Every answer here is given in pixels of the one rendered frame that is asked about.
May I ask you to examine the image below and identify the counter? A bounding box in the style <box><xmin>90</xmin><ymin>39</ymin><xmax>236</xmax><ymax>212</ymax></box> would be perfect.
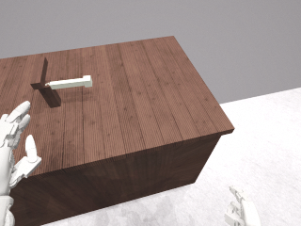
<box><xmin>0</xmin><ymin>36</ymin><xmax>235</xmax><ymax>226</ymax></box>

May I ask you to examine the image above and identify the left robot forearm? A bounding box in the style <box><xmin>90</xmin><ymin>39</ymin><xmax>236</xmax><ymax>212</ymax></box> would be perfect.
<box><xmin>0</xmin><ymin>196</ymin><xmax>15</xmax><ymax>226</ymax></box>

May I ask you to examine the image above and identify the right robot hand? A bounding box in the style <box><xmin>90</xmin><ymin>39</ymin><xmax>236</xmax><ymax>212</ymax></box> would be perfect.
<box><xmin>224</xmin><ymin>185</ymin><xmax>262</xmax><ymax>226</ymax></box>

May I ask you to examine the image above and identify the left robot hand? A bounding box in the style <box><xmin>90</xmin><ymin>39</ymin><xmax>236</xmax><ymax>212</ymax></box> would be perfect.
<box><xmin>0</xmin><ymin>101</ymin><xmax>41</xmax><ymax>196</ymax></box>

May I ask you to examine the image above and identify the tap lever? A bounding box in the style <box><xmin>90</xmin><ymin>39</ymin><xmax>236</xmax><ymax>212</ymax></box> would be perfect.
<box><xmin>45</xmin><ymin>75</ymin><xmax>92</xmax><ymax>89</ymax></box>

